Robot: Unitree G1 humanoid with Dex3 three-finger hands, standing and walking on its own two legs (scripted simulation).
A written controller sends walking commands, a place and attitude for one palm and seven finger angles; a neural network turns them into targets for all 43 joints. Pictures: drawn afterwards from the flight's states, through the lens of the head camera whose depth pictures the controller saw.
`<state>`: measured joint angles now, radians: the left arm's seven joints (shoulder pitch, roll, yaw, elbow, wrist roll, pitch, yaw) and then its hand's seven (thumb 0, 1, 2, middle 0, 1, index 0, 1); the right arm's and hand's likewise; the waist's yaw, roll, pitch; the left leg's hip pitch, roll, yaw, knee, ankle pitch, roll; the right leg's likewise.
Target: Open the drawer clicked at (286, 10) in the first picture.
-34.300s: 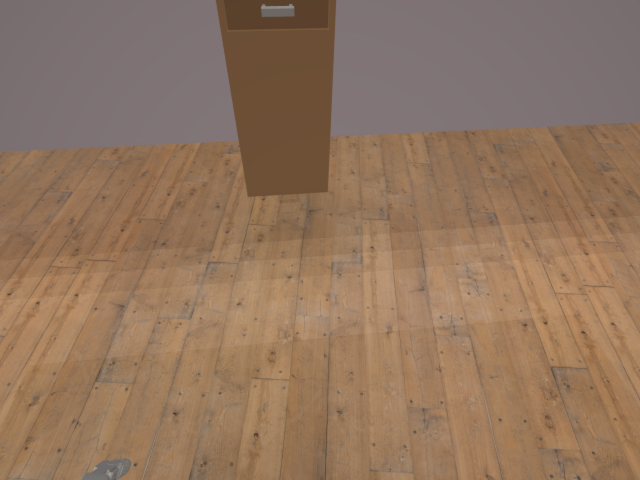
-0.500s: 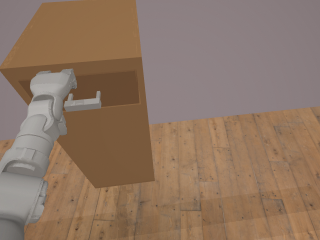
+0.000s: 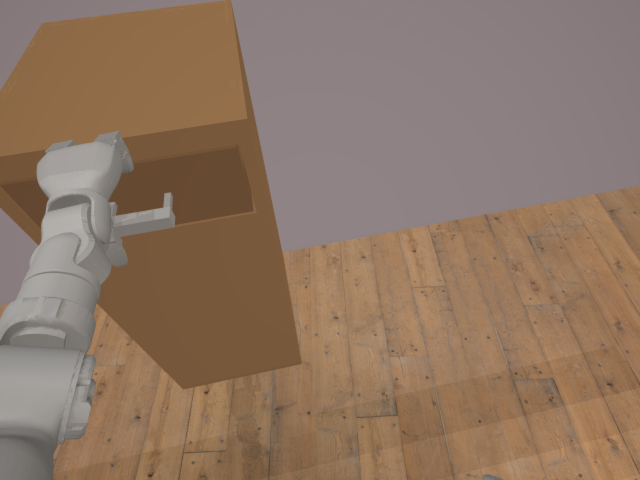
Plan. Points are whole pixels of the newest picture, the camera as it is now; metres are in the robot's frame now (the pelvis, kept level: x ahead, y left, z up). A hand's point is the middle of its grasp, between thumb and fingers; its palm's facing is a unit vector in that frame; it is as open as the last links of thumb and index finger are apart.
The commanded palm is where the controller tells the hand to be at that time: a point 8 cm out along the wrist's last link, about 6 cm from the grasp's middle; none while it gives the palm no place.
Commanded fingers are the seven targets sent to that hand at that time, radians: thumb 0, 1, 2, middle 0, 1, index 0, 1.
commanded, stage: re-aim the fingers above the handle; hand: left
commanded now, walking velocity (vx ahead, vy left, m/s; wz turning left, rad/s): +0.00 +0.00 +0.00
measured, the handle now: (139, 213) +0.49 +0.29 +0.04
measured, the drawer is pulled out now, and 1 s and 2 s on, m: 0.00 0.00 0.00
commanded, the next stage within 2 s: lower the fingers behind the handle in 0.16 s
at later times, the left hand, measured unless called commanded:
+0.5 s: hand (166, 194) +0.47 +0.22 +0.10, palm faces +0.16 +0.02 -0.99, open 13.6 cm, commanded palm +0.44 +0.27 +0.14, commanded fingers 0.00 -0.50 0.30 -0.30 -1.20 -0.30 -1.20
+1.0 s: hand (130, 237) +0.43 +0.28 +0.06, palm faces -0.03 +0.04 -1.00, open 13.8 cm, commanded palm +0.42 +0.27 +0.11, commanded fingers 0.00 -0.50 0.30 -0.30 -1.20 -0.30 -1.20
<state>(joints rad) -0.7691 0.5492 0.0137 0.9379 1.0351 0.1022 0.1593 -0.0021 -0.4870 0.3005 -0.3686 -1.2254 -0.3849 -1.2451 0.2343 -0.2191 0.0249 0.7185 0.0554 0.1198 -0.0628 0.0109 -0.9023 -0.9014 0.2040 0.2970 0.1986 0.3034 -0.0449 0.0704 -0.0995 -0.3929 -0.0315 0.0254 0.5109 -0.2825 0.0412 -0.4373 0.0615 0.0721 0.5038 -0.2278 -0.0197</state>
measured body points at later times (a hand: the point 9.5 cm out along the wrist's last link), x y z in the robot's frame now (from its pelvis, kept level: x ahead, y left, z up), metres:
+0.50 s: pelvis -0.01 +0.01 -0.01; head +0.05 -0.01 +0.44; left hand +0.45 +0.21 +0.16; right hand +0.09 -0.24 -0.15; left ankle -0.02 +0.09 -0.73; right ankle +0.01 -0.11 -0.73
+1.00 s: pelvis -0.03 -0.01 -0.02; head +0.06 -0.01 +0.42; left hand +0.43 +0.27 +0.11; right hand +0.00 -0.31 -0.13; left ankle -0.02 +0.09 -0.73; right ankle +0.01 -0.11 -0.73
